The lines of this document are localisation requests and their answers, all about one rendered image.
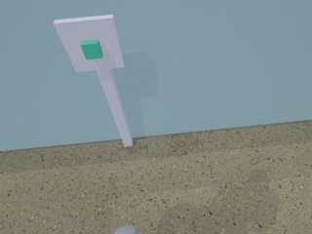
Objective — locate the panel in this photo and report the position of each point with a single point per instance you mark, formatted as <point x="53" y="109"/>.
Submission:
<point x="102" y="28"/>

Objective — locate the button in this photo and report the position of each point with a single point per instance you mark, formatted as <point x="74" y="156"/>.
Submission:
<point x="92" y="49"/>

